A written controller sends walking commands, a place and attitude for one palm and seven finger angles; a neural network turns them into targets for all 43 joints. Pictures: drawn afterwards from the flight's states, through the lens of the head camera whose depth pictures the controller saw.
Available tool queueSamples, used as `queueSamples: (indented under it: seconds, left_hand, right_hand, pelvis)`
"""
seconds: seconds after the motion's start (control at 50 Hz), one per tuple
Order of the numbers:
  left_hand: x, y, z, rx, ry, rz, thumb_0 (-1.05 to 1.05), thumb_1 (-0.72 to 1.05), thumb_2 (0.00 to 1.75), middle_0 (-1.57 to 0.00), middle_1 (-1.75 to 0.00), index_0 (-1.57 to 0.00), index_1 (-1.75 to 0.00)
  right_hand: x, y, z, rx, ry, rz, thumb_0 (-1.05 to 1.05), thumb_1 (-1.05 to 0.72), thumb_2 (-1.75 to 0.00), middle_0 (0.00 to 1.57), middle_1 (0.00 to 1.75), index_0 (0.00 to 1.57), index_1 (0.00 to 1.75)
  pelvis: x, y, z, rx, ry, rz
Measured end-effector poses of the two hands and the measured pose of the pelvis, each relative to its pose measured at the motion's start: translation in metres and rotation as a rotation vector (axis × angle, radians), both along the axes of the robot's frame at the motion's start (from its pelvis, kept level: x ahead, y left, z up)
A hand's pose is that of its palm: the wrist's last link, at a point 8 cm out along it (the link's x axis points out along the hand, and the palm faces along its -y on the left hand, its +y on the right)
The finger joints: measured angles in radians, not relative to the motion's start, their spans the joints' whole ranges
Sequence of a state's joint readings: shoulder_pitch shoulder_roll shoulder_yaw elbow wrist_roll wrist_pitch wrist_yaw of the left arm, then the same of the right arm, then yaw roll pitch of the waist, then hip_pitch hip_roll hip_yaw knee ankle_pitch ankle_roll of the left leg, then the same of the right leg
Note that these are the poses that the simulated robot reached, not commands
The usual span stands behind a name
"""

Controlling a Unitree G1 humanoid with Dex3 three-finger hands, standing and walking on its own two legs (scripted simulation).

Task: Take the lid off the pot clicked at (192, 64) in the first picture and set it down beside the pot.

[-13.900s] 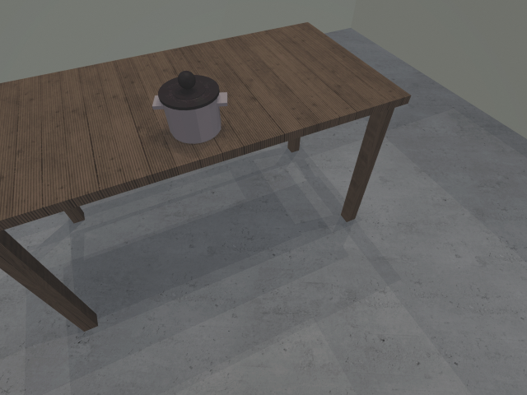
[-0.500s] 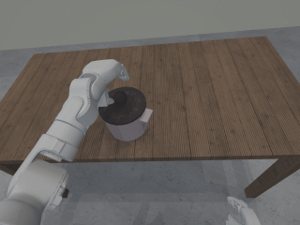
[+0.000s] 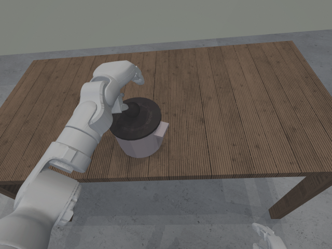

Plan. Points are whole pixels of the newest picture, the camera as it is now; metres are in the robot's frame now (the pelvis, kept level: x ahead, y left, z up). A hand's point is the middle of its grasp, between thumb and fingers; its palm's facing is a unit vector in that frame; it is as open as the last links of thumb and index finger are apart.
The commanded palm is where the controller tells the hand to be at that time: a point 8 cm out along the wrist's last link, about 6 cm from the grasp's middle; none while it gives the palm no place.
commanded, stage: move the open hand above the knob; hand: left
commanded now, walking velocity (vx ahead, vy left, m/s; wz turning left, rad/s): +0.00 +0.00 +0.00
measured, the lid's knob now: (132, 109) +0.46 +0.11 +0.06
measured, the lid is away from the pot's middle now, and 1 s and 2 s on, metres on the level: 0.00 0.00 0.00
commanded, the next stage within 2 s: lower the open fingers around the knob in 0.30 s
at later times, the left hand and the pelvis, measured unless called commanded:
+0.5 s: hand (120, 99) +0.43 +0.12 +0.13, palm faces -0.27 -0.07 -0.96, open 10.2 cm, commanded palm +0.42 +0.13 +0.20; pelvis -0.01 +0.00 +0.00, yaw +1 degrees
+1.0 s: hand (124, 109) +0.43 +0.12 +0.10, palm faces -0.31 -0.09 -0.95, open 10.2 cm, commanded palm +0.42 +0.13 +0.16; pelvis +0.00 +0.00 +0.00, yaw +0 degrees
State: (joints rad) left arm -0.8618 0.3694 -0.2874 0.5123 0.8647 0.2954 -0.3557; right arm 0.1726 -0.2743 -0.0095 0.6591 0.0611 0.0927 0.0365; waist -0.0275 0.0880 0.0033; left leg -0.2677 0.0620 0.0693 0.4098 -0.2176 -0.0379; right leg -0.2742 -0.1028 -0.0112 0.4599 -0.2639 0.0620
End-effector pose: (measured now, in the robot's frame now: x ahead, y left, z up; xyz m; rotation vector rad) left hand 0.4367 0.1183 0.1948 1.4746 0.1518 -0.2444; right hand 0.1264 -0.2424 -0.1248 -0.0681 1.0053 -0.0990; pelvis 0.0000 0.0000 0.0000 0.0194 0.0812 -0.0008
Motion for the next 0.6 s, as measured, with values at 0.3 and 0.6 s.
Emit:
queueSamples:
  seconds: [0.3,0.6]
  left_hand:
    - [-0.012,-0.001,0.001,0.005,-0.005,0.004,0.0,-0.27,1.34,-0.83,-0.08,-0.83,-0.08]
    - [-0.011,0.004,-0.012,0.016,0.055,0.017,0.0,-0.27,1.34,-0.83,-0.08,-0.83,-0.08]
  right_hand:
    - [0.021,0.009,0.007,0.013,-0.059,0.037,0.01,-0.91,-0.9,0.2,0.3,0.2,0.3]
    - [0.005,0.0,0.004,-0.014,-0.03,0.013,0.01,-0.91,-0.9,0.2,0.3,0.2,0.3]
  pelvis:
    - [-0.005,0.0,0.0,0.0,-0.011,0.01]
    - [-0.008,-0.003,0.0,-0.001,-0.015,0.01]
